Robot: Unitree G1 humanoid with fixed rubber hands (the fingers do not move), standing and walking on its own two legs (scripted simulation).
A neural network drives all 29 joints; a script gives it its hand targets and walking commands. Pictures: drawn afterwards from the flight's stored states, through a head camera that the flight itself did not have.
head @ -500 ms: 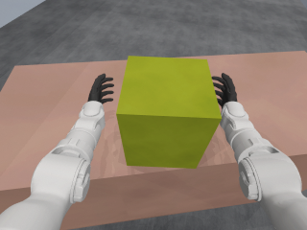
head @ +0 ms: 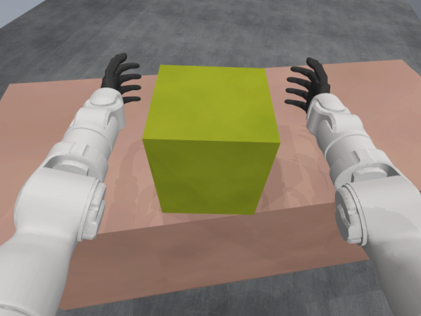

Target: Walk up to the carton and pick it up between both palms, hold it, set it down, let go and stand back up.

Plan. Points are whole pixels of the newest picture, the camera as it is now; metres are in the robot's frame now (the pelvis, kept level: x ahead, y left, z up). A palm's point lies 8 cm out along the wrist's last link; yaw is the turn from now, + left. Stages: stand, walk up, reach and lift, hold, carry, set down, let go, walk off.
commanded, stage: set down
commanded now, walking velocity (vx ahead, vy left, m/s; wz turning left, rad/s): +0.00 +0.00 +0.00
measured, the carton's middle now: (210, 145) +0.45 +0.00 +0.06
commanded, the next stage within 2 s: none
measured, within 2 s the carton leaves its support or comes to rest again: neither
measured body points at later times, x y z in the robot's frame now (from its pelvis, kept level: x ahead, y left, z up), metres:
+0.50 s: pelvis +0.01 +0.01 +0.01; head +0.02 +0.02 +0.46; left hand +0.48 +0.20 +0.23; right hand +0.46 -0.21 +0.23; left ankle +0.02 +0.14 -0.74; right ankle +0.05 -0.10 -0.74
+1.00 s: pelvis +0.00 +0.01 +0.01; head +0.01 +0.02 +0.46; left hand +0.42 +0.20 +0.16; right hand +0.41 -0.21 +0.16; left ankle +0.02 +0.14 -0.74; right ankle +0.05 -0.10 -0.74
